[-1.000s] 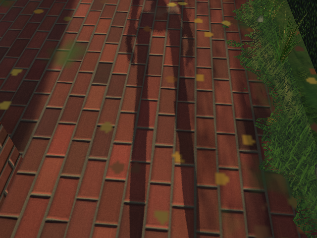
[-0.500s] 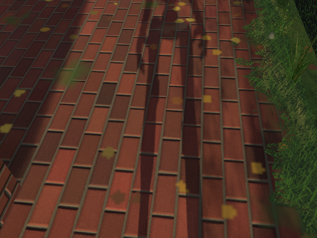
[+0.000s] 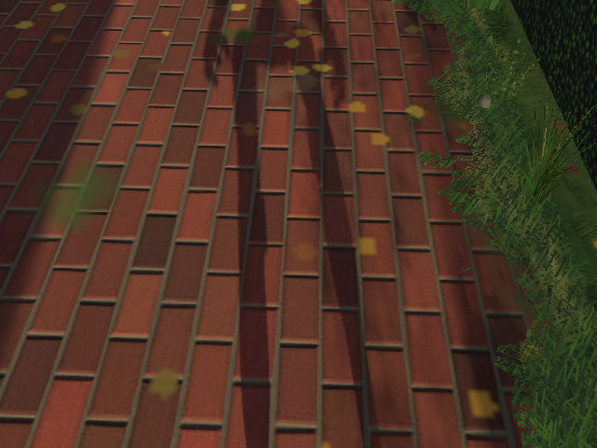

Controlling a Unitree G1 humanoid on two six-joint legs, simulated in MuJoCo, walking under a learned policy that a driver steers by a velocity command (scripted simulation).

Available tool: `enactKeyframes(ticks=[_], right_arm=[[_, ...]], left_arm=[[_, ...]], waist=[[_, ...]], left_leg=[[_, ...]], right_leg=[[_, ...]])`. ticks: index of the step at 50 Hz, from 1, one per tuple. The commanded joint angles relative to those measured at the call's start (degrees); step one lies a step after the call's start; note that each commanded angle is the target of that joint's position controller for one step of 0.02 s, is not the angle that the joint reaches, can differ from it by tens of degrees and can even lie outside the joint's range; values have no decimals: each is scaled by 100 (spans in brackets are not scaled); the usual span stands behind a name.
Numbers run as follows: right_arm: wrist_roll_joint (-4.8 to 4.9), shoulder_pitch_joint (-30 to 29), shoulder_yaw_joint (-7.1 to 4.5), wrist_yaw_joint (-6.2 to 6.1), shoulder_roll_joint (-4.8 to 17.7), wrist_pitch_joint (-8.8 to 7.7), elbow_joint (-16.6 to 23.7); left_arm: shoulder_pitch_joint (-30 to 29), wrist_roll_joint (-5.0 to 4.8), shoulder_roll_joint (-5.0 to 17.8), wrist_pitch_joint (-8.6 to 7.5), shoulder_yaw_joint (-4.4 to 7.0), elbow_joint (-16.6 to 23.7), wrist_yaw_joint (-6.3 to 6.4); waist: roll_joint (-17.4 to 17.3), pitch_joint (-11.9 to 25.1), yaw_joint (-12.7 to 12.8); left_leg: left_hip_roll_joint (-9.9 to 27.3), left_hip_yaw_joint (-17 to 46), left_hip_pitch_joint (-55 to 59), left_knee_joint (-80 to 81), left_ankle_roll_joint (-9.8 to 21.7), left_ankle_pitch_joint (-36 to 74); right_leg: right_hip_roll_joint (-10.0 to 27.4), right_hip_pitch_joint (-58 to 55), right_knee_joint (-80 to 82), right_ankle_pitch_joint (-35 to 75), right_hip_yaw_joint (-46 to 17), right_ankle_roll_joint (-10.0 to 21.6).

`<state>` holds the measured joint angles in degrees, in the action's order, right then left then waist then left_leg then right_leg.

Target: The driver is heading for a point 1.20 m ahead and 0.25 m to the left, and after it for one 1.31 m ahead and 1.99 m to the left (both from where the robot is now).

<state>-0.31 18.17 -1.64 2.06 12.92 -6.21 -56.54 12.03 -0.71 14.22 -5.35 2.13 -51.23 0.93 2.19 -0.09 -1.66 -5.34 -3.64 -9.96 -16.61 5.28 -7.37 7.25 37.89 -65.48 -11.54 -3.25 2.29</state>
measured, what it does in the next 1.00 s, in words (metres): walks ahead, turning left: right foot, then left foot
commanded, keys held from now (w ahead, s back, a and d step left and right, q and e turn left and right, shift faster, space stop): w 0.38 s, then w+q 0.62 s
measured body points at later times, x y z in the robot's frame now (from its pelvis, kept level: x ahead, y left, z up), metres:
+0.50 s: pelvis +0.28 -0.08 +0.00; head +0.29 -0.10 +0.45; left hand +0.33 +0.18 -0.12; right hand +0.36 -0.35 -0.14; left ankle +0.28 +0.08 -0.65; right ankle +0.30 -0.16 -0.74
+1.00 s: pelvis +0.54 +0.00 -0.01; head +0.58 +0.02 +0.43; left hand +0.55 +0.29 -0.14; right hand +0.74 -0.22 -0.13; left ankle +0.58 +0.08 -0.74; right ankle +0.47 -0.17 -0.64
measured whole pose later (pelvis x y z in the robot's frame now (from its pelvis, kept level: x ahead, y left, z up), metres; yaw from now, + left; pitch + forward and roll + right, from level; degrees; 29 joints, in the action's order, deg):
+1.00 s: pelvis +0.54 +0.00 -0.01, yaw +18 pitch +2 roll +0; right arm 0.8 11.5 -4.7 1.9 15.1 -3.7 -45.2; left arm 13.0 -0.9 14.8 -7.6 2.5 -50.0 0.1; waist 0.3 -2.3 -0.3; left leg -5.7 -0.9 -21.8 -29.6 6.2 -9.7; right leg 2.5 22.9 -71.4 -22.6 -1.4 0.8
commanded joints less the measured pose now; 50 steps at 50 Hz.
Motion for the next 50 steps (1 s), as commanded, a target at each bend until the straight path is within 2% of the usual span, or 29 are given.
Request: enactKeyframes(ticks=[1,5,10,12,13,14,15,16,17,18,19,20,22,23,25,28,32,35,38,41,42,43,44,45,46,47,48,49,50], right_arm=[[6,-224,-117,-112,745,-103,306],[98,246,-146,-201,910,-29,207],[153,670,-182,-218,970,91,15],[155,620,-217,-232,1039,152,5],[151,508,-227,-235,1081,184,29],[124,405,-198,-233,1015,216,63],[42,347,-103,-229,796,215,182],[22,936,101,-175,136,92,283],[114,953,77,-146,324,-69,192],[267,421,-73,-124,887,-152,341],[277,33,-90,-145,935,-164,449],[221,-130,-109,-182,842,-117,453],[192,76,-140,-218,608,86,373],[205,178,-134,-225,479,163,330],[215,44,-169,-246,454,239,406],[176,-440,-222,-238,463,243,608],[131,-1113,-194,-125,356,220,856],[124,-1633,-140,-23,249,219,1123],[146,-1985,-128,95,233,217,1425],[165,-1709,-232,184,425,233,1574],[177,-1212,-331,187,599,248,1505],[189,-347,-499,151,896,254,1310],[167,580,-712,21,1424,298,1118],[168,514,-767,-36,1953,275,1154],[101,807,-656,-45,1561,237,1214],[75,567,-581,-61,1227,191,1204],[129,85,-510,-55,991,166,1313],[128,-356,-450,-45,811,166,1448],[88,-558,-396,-60,687,168,1545]], left_arm=[[194,72,260,21,76,250,40],[-745,20,160,-44,34,500,-34],[-1452,-55,247,-94,13,790,-209],[-1322,-56,372,-145,52,825,-267],[-1011,-51,479,-169,107,763,-276],[-283,-41,680,-183,229,546,-260],[889,-8,1088,-194,386,249,-216],[1673,85,1751,-145,552,94,-202],[1761,73,1310,-137,426,66,-225],[1231,41,951,-150,304,154,-225],[653,31,741,-137,228,297,-225],[252,51,545,-131,168,360,-248],[54,111,352,-173,120,294,-286],[154,127,380,-200,136,206,-283],[356,171,519,-230,185,54,-233],[502,191,586,-210,205,-52,-128],[563,151,665,-184,201,-104,-18],[903,111,716,-108,221,-262,31],[1033,61,799,27,260,-328,54],[773,33,1028,136,323,-202,109],[676,34,1107,177,345,-153,135],[530,10,1150,203,346,-88,144],[529,41,1088,149,307,53,139],[1153,213,91,-49,16,298,-21],[594,-36,543,-338,81,444,-122],[-1,-218,771,-459,150,641,-151],[-130,-149,755,-490,141,675,-119],[-144,-3,774,-450,194,627,-66],[-15,57,812,-359,246,641,-54]], waist=[[-438,-314,267],[-437,-313,-71],[-512,-475,-279],[-589,-391,-128],[-651,-224,83],[-608,195,459],[-315,1022,903],[1105,1878,822],[1275,2249,848],[864,1379,742],[447,882,566],[112,510,402],[270,236,120],[257,170,77],[176,9,58],[96,-123,133],[84,-319,321],[-13,-527,528],[-7,-615,581],[284,-233,250],[402,88,-45],[333,558,-526],[-243,1087,-905],[-1651,1600,-140],[-1193,2227,-531],[-925,1389,-573],[-344,902,-288],[-93,581,-27],[-117,462,179]], left_leg=[[1588,1166,-612,1169,979,484],[1507,908,-107,1081,728,542],[1873,1024,836,677,648,382],[2008,1100,1090,361,555,690],[1969,1042,1100,1,479,1366],[1699,812,992,-864,349,2308],[1350,491,178,-2409,149,2133],[385,53,-2261,-4775,-319,-39],[244,936,-3108,-5727,-266,-2392],[613,1051,-3592,-6075,-136,-2069],[943,877,-3482,-5897,-97,-1500],[1136,810,-3245,-5539,-128,-1091],[1335,840,-2619,-5085,-178,-642],[1314,840,-2545,-5042,-204,-535],[1252,1000,-2833,-4838,-240,-164],[1126,1203,-3329,-4061,-290,592],[1047,816,-3180,-2840,-283,1453],[1045,593,-3433,-2337,-208,1376],[992,303,-3628,-2094,-87,764],[545,-269,-2599,-2031,186,-79],[303,-414,-1878,-2040,317,-302],[86,-396,-609,-1636,521,-8],[704,798,1162,-1318,867,25],[2208,3992,3113,-959,1942,-315],[2501,5168,3490,-134,2142,-741],[2273,4230,2968,-75,1766,-359],[2002,3432,2024,-58,1501,135],[1771,2890,1123,32,1337,684],[1605,2592,560,188,1283,985]], right_leg=[[240,120,808,917,-3,-152],[-18,-62,2488,1767,212,-194],[-182,-32,3354,1263,240,-85],[-278,-363,3591,798,292,76],[-419,-869,3706,632,417,172],[-616,-1835,3831,589,569,315],[-129,-3524,3669,740,30,632],[1318,-5887,3987,122,-2446,1529],[1633,-6151,4789,-333,-3945,1740],[1444,-5439,4837,-354,-3154,1405],[1215,-4584,4938,78,-2293,1208],[986,-3828,5170,444,-1665,1090],[655,-3023,5560,761,-874,903],[602,-2871,5658,1048,-607,924],[585,-2855,5754,1563,-183,926],[608,-3120,5819,1863,232,850],[553,-3261,5974,1724,776,672],[738,-3880,5844,1923,988,636],[950,-4513,5452,2496,1145,591],[948,-4575,4489,4991,1439,419],[899,-4473,3731,5807,1516,353],[704,-4047,2571,5774,1608,205],[399,-2654,797,4020,1611,-43],[-854,-52,-1243,-1882,1007,-359],[-949,673,-1888,-2176,-233,-235],[-618,1141,-1717,-1630,-289,-72],[-338,899,-1147,-1086,-246,-20],[-171,456,-667,-851,-176,-77],[-53,40,-393,-712,-200,-140]])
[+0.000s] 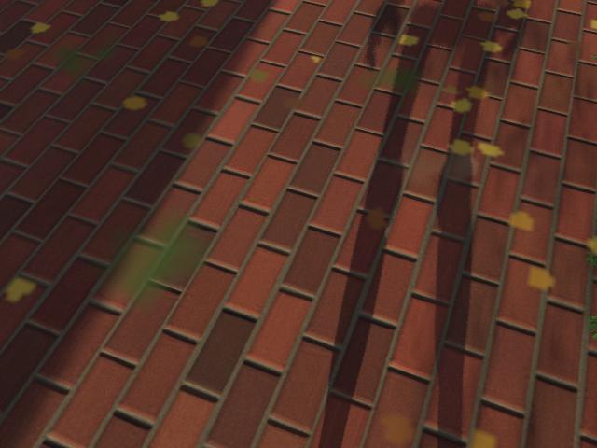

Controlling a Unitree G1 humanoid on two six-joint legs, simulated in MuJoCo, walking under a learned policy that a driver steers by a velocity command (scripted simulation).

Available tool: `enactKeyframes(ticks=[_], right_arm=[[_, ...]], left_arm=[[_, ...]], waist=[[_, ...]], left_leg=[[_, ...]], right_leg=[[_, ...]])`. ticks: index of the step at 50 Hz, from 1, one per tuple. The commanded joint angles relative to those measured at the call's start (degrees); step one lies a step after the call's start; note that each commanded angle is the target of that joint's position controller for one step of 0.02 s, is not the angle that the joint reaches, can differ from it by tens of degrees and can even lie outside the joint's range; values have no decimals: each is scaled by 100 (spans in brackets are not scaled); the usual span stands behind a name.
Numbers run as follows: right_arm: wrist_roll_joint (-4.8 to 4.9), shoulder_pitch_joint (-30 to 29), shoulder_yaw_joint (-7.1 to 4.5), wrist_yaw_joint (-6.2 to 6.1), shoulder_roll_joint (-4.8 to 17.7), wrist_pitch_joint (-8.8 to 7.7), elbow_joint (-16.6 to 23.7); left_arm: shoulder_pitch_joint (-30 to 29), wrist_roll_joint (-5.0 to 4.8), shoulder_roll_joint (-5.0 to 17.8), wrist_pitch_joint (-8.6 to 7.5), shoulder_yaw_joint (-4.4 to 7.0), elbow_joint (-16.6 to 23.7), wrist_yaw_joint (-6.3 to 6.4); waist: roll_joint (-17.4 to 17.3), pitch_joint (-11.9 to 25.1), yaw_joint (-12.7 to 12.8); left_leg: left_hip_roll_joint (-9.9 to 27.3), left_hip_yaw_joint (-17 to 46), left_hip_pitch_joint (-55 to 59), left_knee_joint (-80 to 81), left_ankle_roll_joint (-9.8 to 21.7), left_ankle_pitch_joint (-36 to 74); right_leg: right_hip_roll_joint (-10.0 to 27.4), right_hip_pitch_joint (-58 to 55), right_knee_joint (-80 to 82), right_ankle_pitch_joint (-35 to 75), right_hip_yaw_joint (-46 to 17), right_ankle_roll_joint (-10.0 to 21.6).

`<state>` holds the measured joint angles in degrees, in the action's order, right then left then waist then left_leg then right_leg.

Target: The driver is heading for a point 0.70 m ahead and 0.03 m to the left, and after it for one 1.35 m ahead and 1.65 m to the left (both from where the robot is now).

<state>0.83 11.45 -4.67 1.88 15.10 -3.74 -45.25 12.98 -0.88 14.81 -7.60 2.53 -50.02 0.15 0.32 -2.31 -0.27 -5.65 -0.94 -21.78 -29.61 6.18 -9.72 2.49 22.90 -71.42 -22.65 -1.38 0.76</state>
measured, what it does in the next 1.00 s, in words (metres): walks ahead, turning left: right foot, then left foot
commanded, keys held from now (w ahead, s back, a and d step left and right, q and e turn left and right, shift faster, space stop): w+q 0.38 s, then w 0.40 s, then w+e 0.12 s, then q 0.10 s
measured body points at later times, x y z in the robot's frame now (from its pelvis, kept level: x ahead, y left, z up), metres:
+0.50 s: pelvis +0.28 -0.03 +0.01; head +0.31 -0.03 +0.46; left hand +0.35 +0.26 -0.09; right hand +0.45 -0.27 -0.11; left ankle +0.17 +0.07 -0.64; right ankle +0.36 -0.12 -0.73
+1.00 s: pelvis +0.50 +0.10 +0.01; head +0.52 +0.12 +0.46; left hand +0.48 +0.39 -0.12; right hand +0.72 -0.11 -0.08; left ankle +0.51 +0.20 -0.73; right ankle +0.49 -0.07 -0.64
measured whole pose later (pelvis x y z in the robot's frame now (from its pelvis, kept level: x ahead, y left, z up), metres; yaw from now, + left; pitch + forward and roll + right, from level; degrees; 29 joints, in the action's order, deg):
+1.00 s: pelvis +0.50 +0.10 +0.01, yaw +18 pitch +2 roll +0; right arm -0.3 11.7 -2.8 1.6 14.6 -4.5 -40.6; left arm 16.0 -0.6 17.4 -4.3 3.0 -48.0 -0.2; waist 2.0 -0.9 0.5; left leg -0.7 -2.7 -18.2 -26.0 2.6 -10.0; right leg 3.4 27.2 -64.4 -22.8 -1.2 -0.1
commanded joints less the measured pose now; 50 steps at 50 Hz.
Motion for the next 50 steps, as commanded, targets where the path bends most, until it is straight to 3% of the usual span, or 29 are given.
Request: enactKeyframes(ticks=[1,3,6,9,12,15,17,18,19,20,21,22,23,24,26,28,30,32,36,39,41,42,43,44,45,46,47,48,50], right_arm=[[-28,73,-93,-60,501,-76,449],[-8,178,-133,-121,679,-94,458],[26,486,-188,-231,871,-68,424],[57,754,-188,-263,860,-9,395],[88,986,-183,-271,848,29,333],[74,960,-194,-318,857,80,367],[55,739,-151,-317,728,100,480],[-9,600,-42,-283,448,71,613],[104,1346,66,-282,108,17,728],[152,1558,64,-285,434,-14,681],[153,1144,-42,-277,855,7,626],[82,729,-41,-277,851,33,689],[5,445,-36,-257,744,21,775],[-6,401,-47,-233,653,24,798],[41,542,1,-194,412,53,765],[-13,334,51,-187,305,57,856],[-55,5,111,-166,237,17,943],[-34,-363,158,-123,174,-31,1002],[36,-1034,162,-46,240,-73,1174],[56,-1229,124,11,372,-103,1298],[7,-626,0,-11,575,-136,1149],[-40,196,-149,-65,861,-142,914],[-153,1310,-287,-151,1370,-122,770],[-187,1425,-309,-142,1648,-78,737],[-119,1414,-194,-123,1145,-95,709],[-79,1049,-96,-108,945,-119,704],[-89,599,-23,-69,787,-128,723],[-111,254,13,-26,655,-131,744],[-118,20,33,-2,560,-170,701]], left_arm=[[-38,106,706,-48,224,568,25],[-113,171,555,67,207,676,49],[-818,200,413,105,154,943,76],[-1409,131,312,75,102,1142,18],[-1761,60,462,24,134,1344,-49],[-1652,45,686,-75,217,1401,-116],[-834,83,867,-136,330,1218,-86],[3,180,1135,-153,417,1125,-44],[824,278,1617,-86,553,984,-12],[900,123,1270,-42,482,896,-56],[637,74,815,-5,361,975,-50],[372,110,660,54,297,1003,-52],[164,139,567,87,250,952,-77],[53,172,478,81,205,923,-90],[30,139,484,53,206,833,-127],[114,87,677,19,259,728,-136],[185,55,830,39,299,653,-117],[274,19,924,89,313,587,-98],[700,-59,1066,186,321,383,-100],[814,-100,1162,272,336,260,-88],[740,-132,1186,333,316,218,-66],[751,-101,1032,336,250,222,-57],[675,71,638,302,84,431,-54],[1243,-6,173,194,-50,520,-47],[961,-135,808,156,112,436,-52],[571,-155,969,141,172,573,-57],[412,-45,896,163,168,584,-29],[363,72,860,204,190,592,-7],[556,102,621,333,160,531,4]], waist=[[-1,614,150],[-79,474,197],[-243,295,-14],[-476,281,-284],[-576,276,-413],[-715,323,-268],[-796,663,185],[-465,1368,589],[1096,2303,483],[1713,2291,429],[965,1432,535],[439,895,488],[253,446,367],[344,284,207],[523,251,51],[490,223,35],[379,247,109],[388,214,236],[461,95,489],[550,20,432],[500,292,-15],[347,809,-393],[-467,1754,-817],[-1814,2236,-495],[-1112,1834,-684],[-949,1143,-545],[-643,836,-281],[-591,622,-66],[-556,623,226]], left_leg=[[1555,2221,1409,1601,1192,1353],[1430,1887,944,1711,1206,1806],[1126,1524,653,1694,981,1787],[941,1490,622,1534,708,1209],[1127,1939,1001,1249,631,820],[1335,2487,1512,745,538,759],[1055,2460,1414,24,328,1303],[754,2088,798,-1296,124,1027],[-61,1262,-1203,-3278,-332,-922],[178,1243,-2192,-4300,-407,-2368],[444,1299,-2490,-4691,-443,-1906],[644,1057,-2365,-4671,-463,-1454],[769,982,-2224,-4351,-462,-1185],[924,957,-1979,-4059,-439,-1017],[1004,760,-1629,-3607,-440,-924],[1098,609,-1698,-3020,-494,-670],[1186,488,-1677,-2315,-533,-132],[1144,344,-1449,-1553,-541,448],[945,142,-1090,-621,-543,848],[849,92,-927,-209,-351,430],[617,-74,227,269,-169,398],[681,22,1491,305,-13,472],[2004,1439,3233,185,401,684],[3079,3724,4331,871,1121,-365],[2928,3744,3903,1096,1017,-958],[2698,2922,3239,1140,859,-97],[2384,2253,2552,1175,770,1158],[2160,1787,1991,1231,745,2248],[1913,1270,1328,1385,752,3419]], right_leg=[[452,1329,462,458,-361,-68],[424,1234,1027,697,-212,-253],[210,1215,2351,1762,-86,-404],[-99,833,3591,2694,-44,-371],[-227,722,4097,2696,-174,-301],[-273,477,4439,2069,-300,-116],[-260,-705,4780,2009,-186,152],[482,-2150,4589,1963,-800,514],[1849,-4415,4733,1199,-3031,1446],[2301,-4550,5226,19,-4465,1658],[2041,-3813,5370,-351,-3783,1411],[1759,-3025,5441,55,-2957,1206],[1491,-2280,5619,636,-2414,1156],[1282,-1838,5770,1032,-2001,1093],[1069,-1432,6010,1530,-1482,1127],[1095,-1397,6181,2077,-1183,1259],[1082,-1459,6259,2420,-887,1271],[955,-1429,6285,2481,-540,1156],[1006,-1638,6163,2288,-368,1029],[1245,-2018,5914,2389,-471,918],[1104,-1897,5173,3381,-384,742],[787,-1501,4147,3720,-138,568],[371,-260,2190,2061,178,282],[-386,1650,556,-1083,13,56],[-131,2185,-134,-995,-558,67],[23,2336,-148,-532,-483,83],[239,2057,79,-159,-289,16],[359,1766,365,39,-194,-63],[383,1068,773,242,-115,-190]])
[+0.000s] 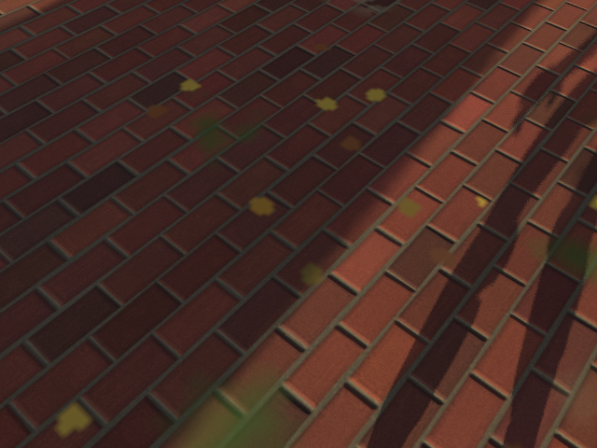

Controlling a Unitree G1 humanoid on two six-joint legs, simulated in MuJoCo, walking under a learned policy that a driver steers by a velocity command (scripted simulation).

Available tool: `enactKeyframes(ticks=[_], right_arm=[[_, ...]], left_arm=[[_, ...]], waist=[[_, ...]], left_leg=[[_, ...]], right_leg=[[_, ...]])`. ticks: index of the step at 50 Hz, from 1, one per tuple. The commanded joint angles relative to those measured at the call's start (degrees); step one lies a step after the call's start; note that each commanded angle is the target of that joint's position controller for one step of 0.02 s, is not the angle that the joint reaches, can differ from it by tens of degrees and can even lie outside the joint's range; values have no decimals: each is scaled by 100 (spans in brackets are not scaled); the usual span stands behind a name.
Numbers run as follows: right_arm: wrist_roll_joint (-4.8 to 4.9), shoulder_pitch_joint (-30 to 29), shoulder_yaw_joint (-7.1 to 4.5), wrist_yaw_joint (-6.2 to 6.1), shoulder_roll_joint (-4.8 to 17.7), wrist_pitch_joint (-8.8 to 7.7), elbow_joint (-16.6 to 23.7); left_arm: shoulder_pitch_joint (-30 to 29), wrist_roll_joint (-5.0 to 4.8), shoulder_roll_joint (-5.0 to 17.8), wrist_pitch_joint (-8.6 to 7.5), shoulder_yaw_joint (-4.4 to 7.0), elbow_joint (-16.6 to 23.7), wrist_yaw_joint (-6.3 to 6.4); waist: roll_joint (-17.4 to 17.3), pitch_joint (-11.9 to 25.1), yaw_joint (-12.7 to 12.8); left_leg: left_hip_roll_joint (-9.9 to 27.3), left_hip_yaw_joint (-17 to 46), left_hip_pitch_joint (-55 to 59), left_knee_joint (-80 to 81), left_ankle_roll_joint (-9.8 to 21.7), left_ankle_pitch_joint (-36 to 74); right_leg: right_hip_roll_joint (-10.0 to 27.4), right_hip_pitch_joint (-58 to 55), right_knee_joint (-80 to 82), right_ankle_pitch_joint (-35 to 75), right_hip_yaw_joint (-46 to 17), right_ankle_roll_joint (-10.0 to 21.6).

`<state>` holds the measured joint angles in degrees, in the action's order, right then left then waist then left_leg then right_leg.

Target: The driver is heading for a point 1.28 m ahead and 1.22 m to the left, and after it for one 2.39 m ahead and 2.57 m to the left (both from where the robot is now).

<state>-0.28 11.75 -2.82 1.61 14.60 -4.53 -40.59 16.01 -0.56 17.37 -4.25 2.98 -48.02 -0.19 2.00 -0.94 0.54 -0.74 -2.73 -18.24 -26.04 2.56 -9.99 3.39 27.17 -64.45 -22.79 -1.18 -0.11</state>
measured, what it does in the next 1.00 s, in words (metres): steps on the spot, turning left: right foot, then left foot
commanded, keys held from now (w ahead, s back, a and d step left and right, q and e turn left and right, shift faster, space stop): q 1.00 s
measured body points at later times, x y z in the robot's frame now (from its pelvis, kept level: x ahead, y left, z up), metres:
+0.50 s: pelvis +0.11 -0.03 +0.00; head +0.15 -0.03 +0.45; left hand +0.22 +0.27 -0.09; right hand +0.29 -0.29 -0.12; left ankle +0.07 +0.10 -0.66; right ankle +0.20 -0.12 -0.74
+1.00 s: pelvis +0.10 +0.02 +0.01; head +0.11 +0.07 +0.45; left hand +0.09 +0.35 -0.11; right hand +0.36 -0.15 -0.07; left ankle +0.07 +0.11 -0.74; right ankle +0.20 -0.11 -0.67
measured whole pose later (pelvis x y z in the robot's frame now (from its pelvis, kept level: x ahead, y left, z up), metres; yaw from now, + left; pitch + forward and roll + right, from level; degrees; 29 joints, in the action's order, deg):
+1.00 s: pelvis +0.10 +0.02 +0.01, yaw +31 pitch +3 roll -3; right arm 0.3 12.0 -3.9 -2.0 16.5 1.3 -37.2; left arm 5.2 0.1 18.0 0.8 5.5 -44.2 2.2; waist 1.6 -1.7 -0.2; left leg -3.0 6.5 -16.8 -25.8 3.3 -11.0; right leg -0.5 30.1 -53.9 -18.5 -3.4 -4.5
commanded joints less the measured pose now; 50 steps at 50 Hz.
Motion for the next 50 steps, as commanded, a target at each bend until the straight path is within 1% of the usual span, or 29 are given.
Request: enactKeyframes(ticks=[1,4,6,10,12,13,14,15,16,17,18,19,20,22,24,27,31,33,34,35,36,37,38,39,40,41,42,45,50], right_arm=[[-2,-38,-168,10,663,-111,187],[30,-67,-275,-111,985,-36,76],[73,109,-331,-175,1132,57,-1],[153,346,-361,-255,1184,218,-133],[183,268,-360,-306,1162,286,-109],[201,136,-346,-332,1120,322,-67],[173,215,-292,-347,931,336,-37],[42,267,-176,-350,557,327,99],[46,1069,-118,-348,335,309,77],[91,1100,-256,-345,904,351,-18],[151,785,-366,-366,1169,446,-9],[155,689,-396,-411,1136,575,-30],[129,656,-422,-441,1130,700,-25],[133,649,-394,-439,895,817,48],[128,469,-360,-426,738,820,182],[94,136,-275,-340,577,782,382],[104,33,-295,-199,701,790,505],[99,196,-329,-135,719,810,481],[87,404,-360,-120,729,813,392],[61,630,-431,-152,875,815,306],[54,776,-580,-250,1431,805,340],[-68,604,-649,-268,1978,747,541],[-192,548,-577,-232,1678,595,579],[-165,282,-517,-232,1532,484,578],[-43,-61,-478,-252,1356,443,629],[58,-251,-412,-275,1185,440,663],[67,-276,-361,-306,1090,447,679],[44,-110,-338,-363,1056,464,692],[61,-11,-411,-408,1246,542,742]], left_arm=[[257,91,252,41,89,343,47],[-236,138,104,81,15,525,77],[-620,118,139,109,5,623,75],[-1140,79,333,150,52,817,53],[-1079,89,479,118,120,832,35],[-891,102,508,88,156,771,31],[-747,159,644,57,205,742,55],[-462,266,1014,67,280,794,128],[-439,302,1131,173,314,830,148],[-393,208,829,221,265,862,137],[-596,188,584,229,195,908,135],[-901,182,492,250,166,937,136],[-1153,151,421,277,141,971,140],[-1369,222,471,307,152,947,169],[-1322,216,494,317,172,888,220],[-1244,169,642,353,236,805,275],[-1178,94,881,416,326,716,230],[-1250,-5,943,447,352,668,211],[-1246,-56,898,469,349,623,208],[-1003,-69,712,494,317,495,188],[-860,75,352,513,232,514,132],[-1272,188,357,474,226,896,169],[-1693,158,568,455,298,946,212],[-1597,64,602,467,333,913,232],[-1360,81,604,488,367,740,285],[-1245,134,664,503,396,674,324],[-1183,146,640,493,403,659,319],[-1142,77,517,446,375,702,283],[-1398,51,405,402,302,842,214]], waist=[[-685,507,215],[-702,455,183],[-747,514,39],[-828,520,-110],[-874,570,-25],[-846,610,118],[-679,727,132],[176,1190,129],[1463,1558,-149],[1114,1653,-1],[717,1257,12],[498,1006,-89],[549,772,-149],[702,505,-237],[724,487,-165],[652,665,-23],[733,711,26],[712,684,-137],[641,699,-245],[329,644,-283],[-1152,468,-162],[-2117,291,-205],[-1400,482,-447],[-1218,419,-238],[-945,426,-67],[-990,439,-6],[-1031,514,41],[-931,663,11],[-1044,547,-156]], left_leg=[[1361,1278,830,1065,1170,3866],[1162,884,581,1043,1123,4164],[1091,871,589,955,1032,3852],[1177,1335,779,645,933,2900],[1143,1670,858,328,786,2179],[992,1714,759,48,642,1796],[662,1645,528,-375,413,1257],[148,1239,-198,-1589,102,-188],[-459,770,-1489,-2799,-208,-3159],[-165,933,-1738,-3730,-380,-3016],[2,905,-1944,-4188,-454,-2579],[142,858,-1971,-4306,-539,-2186],[232,845,-1857,-4368,-624,-1887],[218,576,-1396,-4286,-707,-1441],[267,447,-1350,-3810,-722,-1235],[421,348,-1031,-2884,-657,-1126],[372,64,-425,-1937,-441,-1071],[298,-75,3,-1129,-233,-724],[166,-180,419,-580,-79,-379],[108,28,948,-50,132,20],[1219,1704,1574,633,608,1319],[2308,3290,1361,832,1656,1963],[2145,3103,1128,925,1743,1525],[1838,2639,1043,906,1424,1245],[1548,2322,1033,831,1095,959],[1444,2179,1002,786,960,1117],[1323,2069,904,749,945,1414],[1181,2045,1143,664,985,1646],[1114,2471,1199,579,1037,1047]], right_leg=[[243,486,333,395,-85,-171],[65,256,1477,1064,-9,-256],[-102,70,2111,1585,-14,-248],[-285,-101,2876,1694,-190,-204],[-330,-395,3371,1685,-241,-107],[-355,-818,3861,2072,-154,-16],[-93,-1415,4217,2821,-247,137],[1036,-2482,4053,4675,-1124,540],[2269,-3409,3977,5705,-2346,1517],[2284,-3186,4259,4646,-2652,1756],[1929,-2836,4348,3756,-2121,1562],[1633,-2420,4488,2981,-1693,1363],[1493,-1972,4655,2431,-1393,1280],[1201,-1237,4954,2058,-750,1235],[1207,-1314,5030,2083,-440,1290],[1364,-1581,4959,2285,-181,1352],[1559,-1678,4849,2191,-5,1282],[1572,-1647,4585,2026,122,1065],[1480,-1490,4308,1838,282,848],[1253,-1086,3772,1384,551,462],[577,100,2207,85,1198,-147],[-211,1380,941,-1466,820,-461],[-163,1372,136,-1363,33,-364],[-106,1388,-37,-816,-145,-250],[-52,1360,-14,-361,-222,-230],[-55,1315,-21,-73,-242,-260],[-123,1103,-163,131,-222,-296],[-264,1000,127,448,-251,-374],[-388,652,1544,408,-361,-479]])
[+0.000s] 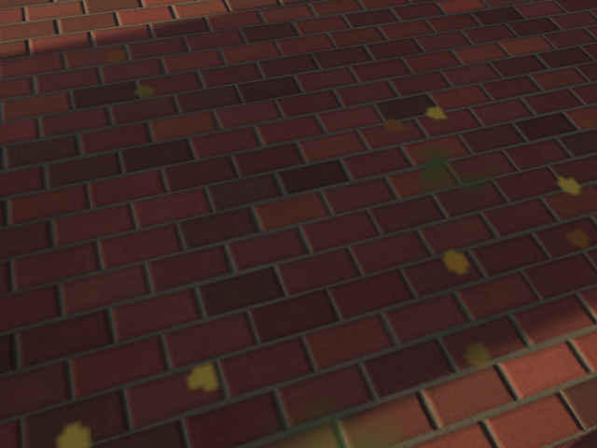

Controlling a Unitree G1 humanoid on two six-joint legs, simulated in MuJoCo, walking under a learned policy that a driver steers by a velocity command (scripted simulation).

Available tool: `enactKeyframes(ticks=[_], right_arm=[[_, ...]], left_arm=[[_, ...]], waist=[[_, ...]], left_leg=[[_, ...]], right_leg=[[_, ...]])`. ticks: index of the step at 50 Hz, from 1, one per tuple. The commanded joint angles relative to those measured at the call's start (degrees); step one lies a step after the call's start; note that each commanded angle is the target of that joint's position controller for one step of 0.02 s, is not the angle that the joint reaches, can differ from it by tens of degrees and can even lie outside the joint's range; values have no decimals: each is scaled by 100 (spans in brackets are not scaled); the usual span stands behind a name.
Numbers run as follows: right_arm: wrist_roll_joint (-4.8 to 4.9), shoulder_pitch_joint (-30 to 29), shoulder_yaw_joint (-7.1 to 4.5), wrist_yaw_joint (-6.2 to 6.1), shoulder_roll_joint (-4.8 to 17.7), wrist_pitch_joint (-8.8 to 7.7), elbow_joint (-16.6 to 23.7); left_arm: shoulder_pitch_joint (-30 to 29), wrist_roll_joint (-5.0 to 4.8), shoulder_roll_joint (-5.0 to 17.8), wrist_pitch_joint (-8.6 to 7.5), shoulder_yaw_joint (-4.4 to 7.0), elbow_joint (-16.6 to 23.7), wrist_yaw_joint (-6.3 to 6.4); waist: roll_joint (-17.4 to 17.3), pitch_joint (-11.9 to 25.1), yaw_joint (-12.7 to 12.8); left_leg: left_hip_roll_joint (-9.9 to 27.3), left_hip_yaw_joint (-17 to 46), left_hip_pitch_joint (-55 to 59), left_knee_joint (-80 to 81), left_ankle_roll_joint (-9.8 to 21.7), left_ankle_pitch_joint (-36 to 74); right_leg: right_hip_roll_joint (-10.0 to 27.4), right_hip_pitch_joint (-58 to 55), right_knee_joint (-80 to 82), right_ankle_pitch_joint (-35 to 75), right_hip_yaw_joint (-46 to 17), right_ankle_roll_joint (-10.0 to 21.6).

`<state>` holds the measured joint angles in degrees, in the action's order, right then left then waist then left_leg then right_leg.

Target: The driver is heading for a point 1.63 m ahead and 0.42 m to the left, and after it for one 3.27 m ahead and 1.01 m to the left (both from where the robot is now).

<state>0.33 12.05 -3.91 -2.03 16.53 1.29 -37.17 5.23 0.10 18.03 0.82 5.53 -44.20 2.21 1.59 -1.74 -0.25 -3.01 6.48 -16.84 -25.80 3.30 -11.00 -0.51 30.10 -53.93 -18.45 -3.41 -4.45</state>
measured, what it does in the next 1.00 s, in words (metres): steps on the spot, turning left: right foot, then left foot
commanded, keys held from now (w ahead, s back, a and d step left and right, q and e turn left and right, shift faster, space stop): q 0.74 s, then no key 0.24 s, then e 0.02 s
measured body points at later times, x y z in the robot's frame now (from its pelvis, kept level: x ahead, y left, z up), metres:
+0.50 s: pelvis +0.00 -0.03 +0.00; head +0.04 -0.03 +0.45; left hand +0.05 +0.28 -0.10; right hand +0.22 -0.26 -0.10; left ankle -0.05 +0.11 -0.68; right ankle +0.02 -0.15 -0.74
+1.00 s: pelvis -0.02 +0.03 +0.00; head +0.00 +0.06 +0.44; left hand -0.05 +0.35 -0.11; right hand +0.26 -0.12 -0.08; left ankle -0.05 +0.11 -0.75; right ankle +0.07 -0.11 -0.70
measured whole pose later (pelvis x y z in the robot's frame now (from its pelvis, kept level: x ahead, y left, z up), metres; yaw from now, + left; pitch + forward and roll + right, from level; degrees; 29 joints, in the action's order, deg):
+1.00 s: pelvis -0.02 +0.03 +0.00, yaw +31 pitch +1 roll -1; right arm -1.1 9.7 -2.1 -1.7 15.8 0.9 -36.3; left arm 9.6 0.2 18.1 1.2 4.5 -41.5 1.5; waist 1.3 -2.4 0.3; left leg -3.9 5.1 -14.8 -26.7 3.3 -12.5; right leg 1.8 24.2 -47.6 -20.9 -2.4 -5.6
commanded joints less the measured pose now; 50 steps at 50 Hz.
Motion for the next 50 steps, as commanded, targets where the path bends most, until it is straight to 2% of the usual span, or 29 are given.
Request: enactKeyframes(ticks=[1,7,9,10,11,12,13,14,15,16,18,21,24,28,30,31,32,33,34,35,36,37,38,39,40,43,45,49,50], right_arm=[[-6,-54,-312,-34,1079,-26,420],[49,-285,-333,46,1104,62,552],[123,-472,-323,31,1069,105,609],[156,-509,-303,6,994,121,644],[106,-293,-236,1,731,124,662],[130,-27,-237,16,658,76,761],[9,-15,-396,25,1180,13,683],[48,46,-492,48,1381,26,557],[65,136,-497,39,1266,88,418],[48,164,-470,29,1124,147,376],[105,36,-381,67,841,187,455],[123,-411,-288,94,674,162,697],[65,-497,-203,169,561,153,812],[91,-340,-240,253,672,192,833],[95,-72,-281,297,668,219,770],[84,175,-336,280,735,219,677],[82,446,-455,218,1067,201,636],[43,520,-578,117,1811,156,806],[-174,601,-495,205,1608,0,862],[-184,418,-426,242,1430,-113,796],[-80,124,-385,218,1271,-158,739],[14,-107,-322,183,1102,-144,762],[47,-287,-271,104,1050,-117,746],[-46,-404,-236,72,1075,-87,765],[-88,-429,-207,46,1015,-80,742],[-64,-200,-115,26,852,-131,577],[-139,-140,-101,-15,830,-113,478],[-158,-214,-100,14,889,-87,372],[-166,-262,-55,35,780,-91,331]], left_arm=[[-326,-23,348,-119,44,473,-46],[-135,-82,421,-249,60,530,-179],[161,-78,423,-292,81,473,-228],[366,-46,514,-300,122,411,-230],[516,43,856,-268,201,431,-198],[366,165,1286,-198,264,444,-182],[253,212,978,-226,206,578,-164],[-43,169,671,-232,109,688,-120],[-286,108,517,-216,67,736,-92],[-326,30,449,-207,38,760,-66],[-172,32,480,-154,15,737,-19],[220,76,636,-68,68,673,29],[192,38,875,-20,150,681,-16],[152,-83,1030,-23,203,653,-115],[58,-201,1035,-43,205,628,-134],[160,-238,894,-62,170,565,-142],[500,-134,623,-85,100,455,-174],[455,252,173,-95,-81,752,-209],[-143,126,484,-116,6,902,-141],[-310,-24,682,-89,68,913,-101],[-238,-38,711,-69,96,860,-67],[-156,12,728,-47,117,763,-24],[17,55,730,-31,122,746,-19],[149,107,742,-42,137,675,-24],[288,82,695,-44,130,627,-35],[282,27,561,19,70,663,-11],[168,19,477,7,23,714,-13],[111,8,421,-71,-28,738,-82],[213,8,398,-93,-42,688,-104]], waist=[[-1021,608,-94],[-1075,729,-64],[-1038,784,153],[-929,823,241],[-148,1000,131],[1425,695,-186],[1166,636,-49],[732,539,-153],[534,404,-234],[517,336,-182],[578,246,-64],[778,359,248],[845,506,305],[943,522,233],[864,539,7],[688,598,-104],[-161,744,-127],[-2109,810,86],[-1612,1178,-419],[-1125,890,-340],[-949,655,-165],[-805,578,-77],[-872,559,65],[-930,652,130],[-929,774,163],[-934,727,75],[-1020,557,-42],[-1021,320,-151],[-980,351,-133]], left_leg=[[1335,1658,962,537,993,1092],[1208,2357,897,251,989,1722],[986,2370,787,22,777,1756],[775,2235,456,-162,540,1275],[343,1706,-272,-1001,213,-167],[-667,498,-1562,-2024,-154,-2368],[-262,400,-1766,-3451,-452,-2633],[-96,385,-1724,-4009,-548,-2214],[-42,296,-1731,-4248,-650,-1861],[-30,247,-1883,-4492,-738,-1548],[34,-54,-1913,-4440,-857,-1247],[278,-302,-2065,-3573,-971,-1144],[495,-551,-1471,-2674,-925,-1212],[447,-898,-689,-1623,-700,-1041],[344,-1048,-111,-609,-441,-404],[212,-1045,491,0,-250,106],[552,-349,1472,372,11,1404],[2199,1923,2358,206,852,3858],[2607,2427,1789,418,1755,3480],[2272,1920,1558,535,1585,2844],[1927,1538,1349,560,1243,2234],[1706,1349,1234,561,1008,1901],[1591,1203,1007,598,926,1911],[1500,1077,855,589,903,2190],[1451,958,867,583,916,2272],[1466,966,977,604,982,1929],[1387,967,949,705,946,1135],[1352,1148,547,740,976,241],[1358,1126,484,713,962,147]], right_leg=[[-29,201,673,-104,-150,-40],[-217,-643,1763,-326,-195,107],[-231,-1273,2819,327,-96,228],[-15,-1872,3380,1054,-123,338],[985,-2650,3494,1569,-907,711],[2085,-2811,3622,2851,-2242,1645],[2592,-2441,3673,2985,-2569,2188],[2264,-2262,3598,2795,-1972,2022],[1819,-2178,3530,2470,-1390,1714],[1619,-2242,3503,2365,-1075,1583],[1406,-2236,3563,2586,-552,1605],[1544,-2852,3571,2703,-378,1744],[1699,-2800,3540,2811,-118,1760],[1829,-2566,3374,2815,126,1641],[1812,-2429,2989,2605,302,1390],[1665,-2135,2558,2250,523,1115],[1301,-1343,1558,1316,1000,643],[481,475,-364,-2029,1274,50],[173,821,-1350,-2246,272,13],[288,885,-1666,-1802,72,89],[374,915,-1529,-1266,11,154],[432,866,-1364,-884,-40,147],[390,646,-1292,-582,-14,85],[293,361,-1398,-413,26,5],[251,218,-1347,-277,58,-55],[217,188,-848,-212,10,-158],[258,120,-239,-129,30,-175],[272,-578,884,-314,85,-111],[299,-823,1172,-328,109,-84]])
